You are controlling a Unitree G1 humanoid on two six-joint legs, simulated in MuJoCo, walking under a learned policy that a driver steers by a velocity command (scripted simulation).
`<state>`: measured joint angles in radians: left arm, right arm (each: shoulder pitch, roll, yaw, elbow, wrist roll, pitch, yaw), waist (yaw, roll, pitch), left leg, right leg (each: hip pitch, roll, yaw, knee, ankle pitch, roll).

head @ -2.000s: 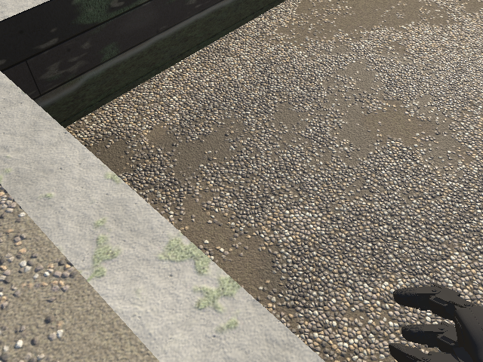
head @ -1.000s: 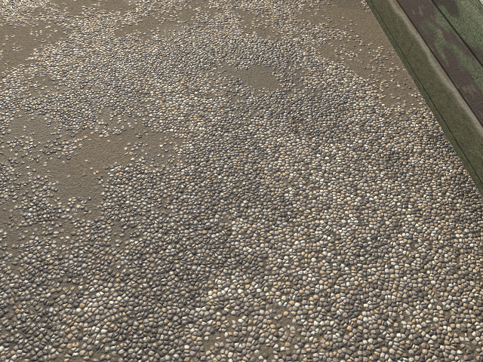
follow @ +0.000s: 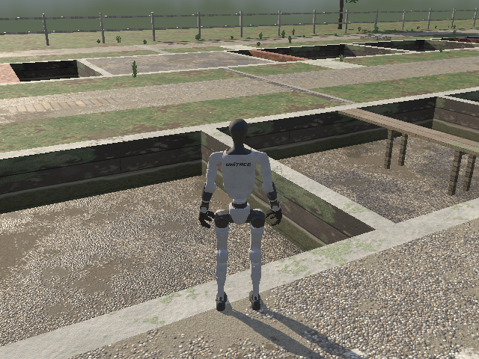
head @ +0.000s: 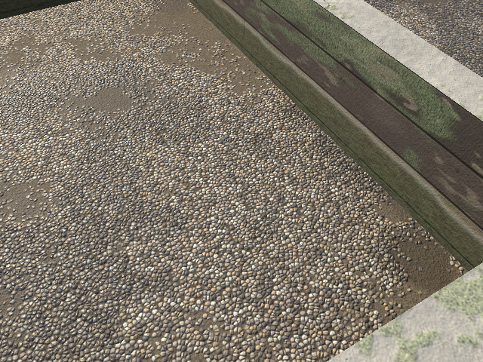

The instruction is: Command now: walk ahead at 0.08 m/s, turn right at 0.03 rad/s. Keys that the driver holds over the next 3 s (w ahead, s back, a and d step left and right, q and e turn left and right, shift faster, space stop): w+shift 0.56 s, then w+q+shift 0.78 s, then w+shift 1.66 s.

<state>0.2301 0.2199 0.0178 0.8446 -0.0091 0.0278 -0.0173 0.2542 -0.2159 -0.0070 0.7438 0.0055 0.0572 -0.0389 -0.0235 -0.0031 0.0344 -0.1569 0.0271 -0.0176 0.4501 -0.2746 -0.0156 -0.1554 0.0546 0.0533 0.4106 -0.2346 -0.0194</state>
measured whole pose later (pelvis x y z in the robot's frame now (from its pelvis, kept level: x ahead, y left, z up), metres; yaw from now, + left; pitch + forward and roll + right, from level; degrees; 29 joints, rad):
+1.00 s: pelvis +0.10 -0.09 -0.03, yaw +16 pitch +2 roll +0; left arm 0.20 0.24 0.02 0.63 0.04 -0.04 0.03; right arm 0.03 -0.26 -0.06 0.52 -0.01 0.09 0.01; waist 0.01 0.00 0.03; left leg -0.65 -0.02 -0.03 1.20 -0.30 -0.02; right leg -0.46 -0.11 -0.17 0.76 -0.32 -0.01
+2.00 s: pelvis +0.05 -0.03 -0.02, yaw +46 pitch -1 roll -1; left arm 0.06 0.18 0.01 0.57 -0.01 0.02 -0.01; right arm -0.01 -0.18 0.04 0.49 0.02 0.04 0.03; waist 0.00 0.02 0.03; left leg -0.36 -0.09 -0.08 0.62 -0.23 0.05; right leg -0.26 -0.11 -0.03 0.60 -0.32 0.08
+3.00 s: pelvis +0.12 -0.04 -0.02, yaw +45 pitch -2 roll +0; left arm 0.12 0.14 -0.04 0.57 0.00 0.02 0.00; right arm 0.04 -0.17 0.02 0.61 0.00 0.03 -0.01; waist 0.00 0.01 0.03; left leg -0.28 -0.02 -0.10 0.61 -0.30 -0.03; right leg -0.18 -0.04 -0.06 0.61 -0.40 0.01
